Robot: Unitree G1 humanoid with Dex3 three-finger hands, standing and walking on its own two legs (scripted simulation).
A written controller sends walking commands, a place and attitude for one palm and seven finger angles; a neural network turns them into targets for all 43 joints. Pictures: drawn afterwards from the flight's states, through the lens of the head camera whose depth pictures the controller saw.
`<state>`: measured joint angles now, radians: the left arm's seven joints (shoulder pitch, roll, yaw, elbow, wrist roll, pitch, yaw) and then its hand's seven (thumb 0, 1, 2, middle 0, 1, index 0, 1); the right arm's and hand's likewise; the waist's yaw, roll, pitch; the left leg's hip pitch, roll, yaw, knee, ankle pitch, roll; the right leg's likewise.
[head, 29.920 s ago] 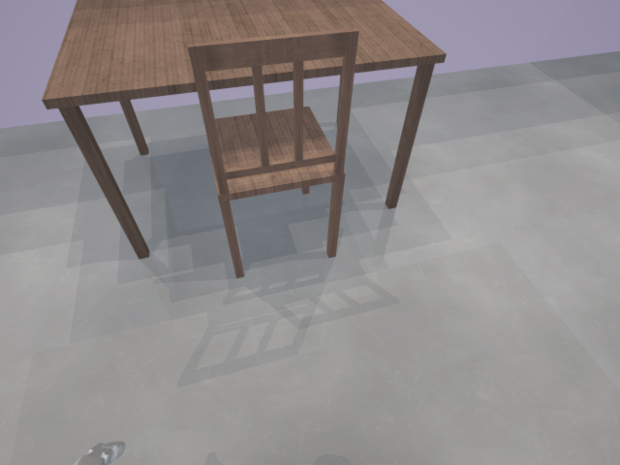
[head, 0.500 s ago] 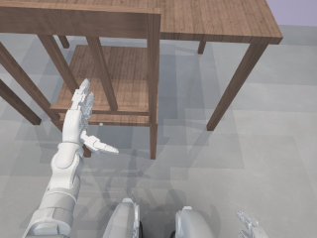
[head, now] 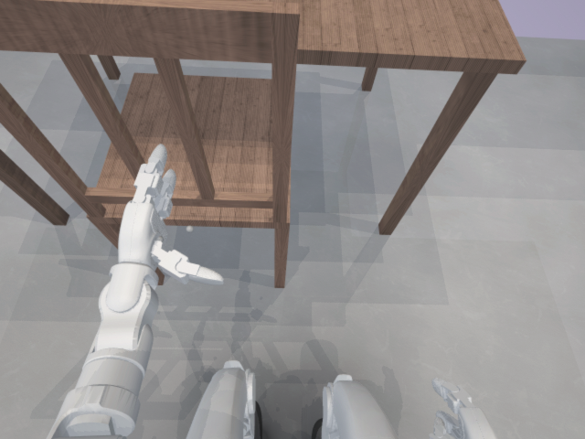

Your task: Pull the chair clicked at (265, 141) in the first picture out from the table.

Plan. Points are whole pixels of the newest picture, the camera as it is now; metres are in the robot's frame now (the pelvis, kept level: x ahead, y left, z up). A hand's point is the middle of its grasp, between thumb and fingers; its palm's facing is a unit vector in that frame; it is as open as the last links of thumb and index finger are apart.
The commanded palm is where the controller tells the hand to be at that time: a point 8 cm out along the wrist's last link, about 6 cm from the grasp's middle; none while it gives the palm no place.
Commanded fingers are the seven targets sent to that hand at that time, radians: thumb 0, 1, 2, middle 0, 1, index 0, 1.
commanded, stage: aim the fingers beside a spindle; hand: left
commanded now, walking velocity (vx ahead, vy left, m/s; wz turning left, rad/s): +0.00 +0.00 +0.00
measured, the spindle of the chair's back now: (121, 139) +0.53 +0.26 +0.03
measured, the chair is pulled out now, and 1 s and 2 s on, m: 0.00 0.00 0.00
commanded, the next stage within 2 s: push the fingers through the gap in 1.94 s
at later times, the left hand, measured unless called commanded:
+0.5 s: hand (185, 223) +0.39 +0.15 +0.03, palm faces +0.00 -1.00 -0.07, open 17.0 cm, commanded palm +0.36 +0.19 +0.02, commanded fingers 0.00 -0.50 0.30 -0.06 -0.08 -0.06 -0.08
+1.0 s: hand (191, 234) +0.38 +0.14 +0.02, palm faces -0.04 -1.00 -0.03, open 17.0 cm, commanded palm +0.36 +0.19 +0.03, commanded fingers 0.00 -0.50 0.30 -0.06 -0.08 -0.06 -0.08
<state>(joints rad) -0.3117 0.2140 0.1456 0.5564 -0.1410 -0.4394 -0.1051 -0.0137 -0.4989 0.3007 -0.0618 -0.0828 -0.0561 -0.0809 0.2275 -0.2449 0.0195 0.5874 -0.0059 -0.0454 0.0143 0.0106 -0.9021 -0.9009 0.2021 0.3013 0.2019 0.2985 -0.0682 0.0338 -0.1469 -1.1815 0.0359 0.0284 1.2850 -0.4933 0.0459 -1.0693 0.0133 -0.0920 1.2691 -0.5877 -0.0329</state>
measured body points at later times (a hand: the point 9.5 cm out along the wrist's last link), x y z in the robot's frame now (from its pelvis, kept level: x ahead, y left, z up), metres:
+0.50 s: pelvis +0.00 +0.00 +0.00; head +0.11 +0.01 +0.43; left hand +0.38 +0.20 +0.04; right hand +0.13 -0.25 -0.11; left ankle +0.06 +0.09 -0.62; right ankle +0.01 -0.11 -0.62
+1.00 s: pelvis +0.00 +0.00 +0.00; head +0.12 +0.01 +0.44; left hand +0.37 +0.20 +0.02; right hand +0.12 -0.26 -0.11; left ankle +0.06 +0.09 -0.62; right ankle +0.01 -0.11 -0.62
